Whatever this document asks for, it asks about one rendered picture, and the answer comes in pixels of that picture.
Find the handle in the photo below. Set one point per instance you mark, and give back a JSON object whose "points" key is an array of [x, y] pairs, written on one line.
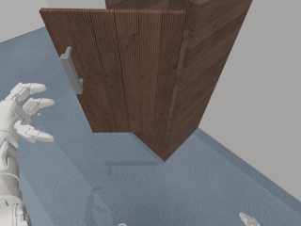
{"points": [[66, 61]]}

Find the robot left hand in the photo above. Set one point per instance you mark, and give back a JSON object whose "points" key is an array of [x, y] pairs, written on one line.
{"points": [[11, 112]]}

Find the cupboard door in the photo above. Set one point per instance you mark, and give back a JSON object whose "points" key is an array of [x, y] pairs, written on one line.
{"points": [[128, 59]]}

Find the left robot forearm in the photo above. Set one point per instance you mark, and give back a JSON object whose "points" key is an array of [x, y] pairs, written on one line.
{"points": [[9, 170]]}

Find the robot right hand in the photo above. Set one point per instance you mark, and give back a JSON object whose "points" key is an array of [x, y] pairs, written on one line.
{"points": [[247, 220]]}

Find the robot left upper arm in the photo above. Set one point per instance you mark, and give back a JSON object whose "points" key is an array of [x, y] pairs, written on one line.
{"points": [[14, 215]]}

